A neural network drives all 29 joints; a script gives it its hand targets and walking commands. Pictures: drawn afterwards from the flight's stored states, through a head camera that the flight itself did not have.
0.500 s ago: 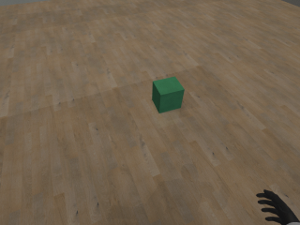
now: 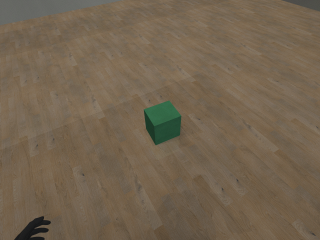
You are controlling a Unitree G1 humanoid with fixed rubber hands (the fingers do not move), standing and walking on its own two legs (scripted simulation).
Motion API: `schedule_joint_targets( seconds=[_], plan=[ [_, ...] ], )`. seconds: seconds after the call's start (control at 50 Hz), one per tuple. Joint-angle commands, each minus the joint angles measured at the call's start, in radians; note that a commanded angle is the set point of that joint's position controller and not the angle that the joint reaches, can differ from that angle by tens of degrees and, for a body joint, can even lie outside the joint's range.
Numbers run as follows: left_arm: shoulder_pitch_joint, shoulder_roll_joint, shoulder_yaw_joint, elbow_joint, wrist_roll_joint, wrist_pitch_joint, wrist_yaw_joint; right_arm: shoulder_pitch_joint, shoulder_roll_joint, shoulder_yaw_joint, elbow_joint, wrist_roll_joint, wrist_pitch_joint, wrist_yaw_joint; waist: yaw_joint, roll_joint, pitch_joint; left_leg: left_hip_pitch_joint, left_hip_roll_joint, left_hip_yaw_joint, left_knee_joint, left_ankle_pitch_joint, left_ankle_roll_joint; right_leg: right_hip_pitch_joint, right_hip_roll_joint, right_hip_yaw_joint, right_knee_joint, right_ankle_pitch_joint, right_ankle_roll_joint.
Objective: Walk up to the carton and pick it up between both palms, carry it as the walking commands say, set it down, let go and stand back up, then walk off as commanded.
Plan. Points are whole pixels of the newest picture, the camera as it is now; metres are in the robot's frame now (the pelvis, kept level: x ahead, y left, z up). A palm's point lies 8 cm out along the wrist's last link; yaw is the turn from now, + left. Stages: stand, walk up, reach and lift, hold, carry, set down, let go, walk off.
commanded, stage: walk up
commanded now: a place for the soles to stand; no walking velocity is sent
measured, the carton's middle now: (162, 122) +1.06 +0.01 -0.65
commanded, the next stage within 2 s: none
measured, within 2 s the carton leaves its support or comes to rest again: neither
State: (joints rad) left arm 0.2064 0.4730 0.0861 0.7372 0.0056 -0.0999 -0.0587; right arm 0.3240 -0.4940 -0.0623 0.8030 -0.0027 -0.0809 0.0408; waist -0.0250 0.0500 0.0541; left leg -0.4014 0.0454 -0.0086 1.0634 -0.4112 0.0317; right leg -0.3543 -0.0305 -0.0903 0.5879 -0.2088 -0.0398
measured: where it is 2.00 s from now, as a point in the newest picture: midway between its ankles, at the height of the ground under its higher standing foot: (165, 188)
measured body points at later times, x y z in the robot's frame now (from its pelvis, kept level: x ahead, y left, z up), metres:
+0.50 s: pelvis +0.20 +0.03 +0.01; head +0.22 +0.05 +0.46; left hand +0.33 +0.35 -0.09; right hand +0.25 -0.33 -0.05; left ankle +0.21 +0.14 -0.73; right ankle +0.28 -0.12 -0.69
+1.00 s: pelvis +0.39 +0.03 +0.00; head +0.39 +0.04 +0.44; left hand +0.46 +0.37 -0.10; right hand +0.49 -0.32 -0.06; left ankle +0.46 +0.14 -0.73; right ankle +0.35 -0.11 -0.68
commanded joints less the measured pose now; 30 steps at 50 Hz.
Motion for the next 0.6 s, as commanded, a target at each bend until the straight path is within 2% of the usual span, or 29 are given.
schedule_joint_targets(
  seconds=[0.0,0.02,0.06,0.12,0.16,0.2,0.22,0.24,0.26,0.28,0.3,0.32,0.34,0.36,0.38,0.42,0.52,0.54,0.56,0.58],
  plan=[
    [0.072,0.227,0.06,-0.035,0.002,-0.003,0.009,0.046,-0.179,-0.049,-0.028,-0.009,-0.011,0.012,0.038,-0.194,-0.016,-0.194,0.073,-0.019,-0.096,0.051,-0.025,0.134,-0.234,0.288,-0.358,-0.234,-0.205],
    [0.077,0.231,0.06,-0.039,0.006,-0.005,0.004,0.039,-0.165,-0.049,-0.026,-0.015,-0.007,0.021,0.038,-0.213,-0.014,-0.158,0.067,0.004,-0.155,0.057,-0.032,0.104,-0.225,0.252,-0.36,-0.214,-0.208],
    [0.087,0.243,0.061,-0.045,0.007,-0.009,-0.003,-0.012,-0.145,-0.047,-0.038,-0.02,-0.003,0.034,0.049,-0.221,-0.002,-0.116,0.066,0.031,-0.257,0.096,-0.037,0.068,-0.225,0.228,-0.368,-0.242,-0.211],
    [0.078,0.254,0.055,-0.056,0.006,-0.008,-0.009,-0.07,-0.135,-0.05,-0.054,-0.02,-0.007,0.044,0.05,-0.214,0.002,-0.015,0.045,0.068,-0.383,0.202,-0.036,0.015,-0.217,0.204,-0.37,-0.304,-0.183],
    [0.066,0.26,0.049,-0.059,0.004,-0.001,-0.009,-0.06,-0.134,-0.057,-0.05,-0.016,-0.011,0.046,0.033,-0.199,-0.002,0.081,0.022,0.086,-0.446,0.226,-0.031,-0.024,-0.211,0.193,-0.336,-0.34,-0.163],
    [0.071,0.229,0.03,-0.058,0.007,0.009,-0.007,-0.005,-0.151,-0.071,-0.031,-0.018,-0.018,0.036,0.001,-0.127,-0.011,0.216,-0.023,0.097,-0.519,0.18,-0.014,-0.075,-0.164,0.144,-0.196,-0.35,-0.133],
    [0.094,0.19,0.012,-0.059,0.011,0.013,-0.004,0.065,-0.176,-0.082,-0.009,-0.019,-0.025,0.024,-0.031,-0.042,-0.045,0.349,-0.018,0.054,-0.578,0.105,0.009,-0.126,-0.128,0.104,-0.031,-0.303,-0.108],
    [0.104,0.126,-0.01,-0.076,-0.001,0.013,-0.003,0.143,-0.26,-0.109,-0.013,-0.032,-0.035,0.007,-0.078,0.196,-0.087,0.489,0.214,-0.344,-0.747,-0.197,0.097,-0.32,-0.013,-0.001,0.328,-0.251,-0.04],
    [0.11,0.155,-0.004,-0.071,-0.003,0.018,0.012,0.152,-0.33,-0.123,-0.037,-0.028,-0.041,0.0,-0.078,0.192,-0.073,0.461,0.388,-0.662,-0.851,-0.328,0.217,-0.451,0.041,0.099,0.513,-0.307,-0.008],
    [0.108,0.217,0.01,-0.046,-0.004,0.02,0.021,0.085,-0.289,-0.111,-0.056,-0.004,-0.04,-0.004,-0.05,0.032,-0.054,0.391,0.371,-0.577,-0.823,-0.267,0.243,-0.429,-0.012,0.207,0.561,-0.227,0.003],
    [0.131,0.219,0.014,-0.022,-0.012,0.017,0.02,0.053,-0.249,-0.092,-0.063,-0.001,-0.037,-0.006,-0.021,0.034,-0.029,0.345,0.33,-0.461,-0.801,-0.153,0.232,-0.398,-0.034,0.201,0.531,-0.202,0.011],
    [0.143,0.213,0.018,-0.008,-0.008,0.013,0.019,0.028,-0.217,-0.08,-0.069,-0.001,-0.035,-0.007,-0.007,0.057,-0.009,0.308,0.283,-0.345,-0.796,-0.054,0.215,-0.365,-0.07,0.186,0.479,-0.174,0.016],
    [0.154,0.205,0.02,0.0,-0.002,0.012,0.014,0.006,-0.209,-0.076,-0.073,-0.002,-0.034,-0.008,0.0,0.095,-0.004,0.271,0.252,-0.257,-0.787,0.067,0.201,-0.314,-0.089,0.158,0.414,-0.161,0.027],
    [0.158,0.195,0.022,0.009,0.003,0.015,0.005,0.008,-0.211,-0.076,-0.075,-0.008,-0.033,-0.006,-0.002,0.122,-0.011,0.242,0.234,-0.2,-0.778,0.175,0.201,-0.262,-0.083,0.123,0.369,-0.151,0.037],
    [0.138,0.181,0.023,0.004,0.005,0.02,-0.003,0.022,-0.217,-0.078,-0.078,-0.013,-0.035,-0.005,-0.01,0.133,-0.016,0.227,0.233,-0.171,-0.776,0.228,0.208,-0.232,-0.079,0.103,0.331,-0.145,0.041],
    [0.081,0.159,0.023,-0.009,0.008,0.026,-0.015,0.033,-0.224,-0.082,-0.084,-0.013,-0.038,-0.004,-0.02,0.127,-0.015,0.209,0.224,-0.129,-0.771,0.233,0.208,-0.189,-0.077,0.08,0.24,-0.111,0.036],
    [0.022,0.133,0.033,-0.012,0.011,0.023,-0.028,-0.005,-0.232,-0.077,-0.104,-0.001,-0.027,0.002,-0.001,0.117,-0.01,0.112,0.194,-0.082,-0.723,0.151,0.162,-0.016,-0.015,0.007,0.04,-0.014,0.017],
    [0.036,0.129,0.036,-0.006,0.011,0.02,-0.027,-0.01,-0.232,-0.075,-0.104,0.003,-0.022,0.002,0.017,0.09,-0.017,0.081,0.189,-0.069,-0.678,0.137,0.149,0.056,0.005,-0.013,-0.015,0.014,0.01],
    [0.065,0.146,0.044,0.004,0.013,0.015,-0.022,0.002,-0.206,-0.062,-0.103,0.001,-0.019,0.0,0.038,0.04,-0.033,0.028,0.173,-0.052,-0.608,0.129,0.127,0.164,0.017,-0.004,-0.048,0.001,-0.004],
    [0.142,0.176,0.057,0.019,0.014,0.009,-0.01,0.01,-0.172,-0.046,-0.109,-0.003,-0.02,-0.006,0.088,-0.048,-0.065,-0.054,0.138,-0.02,-0.45,0.183,0.098,0.313,0.018,0.043,-0.088,-0.072,-0.034]
  ],
)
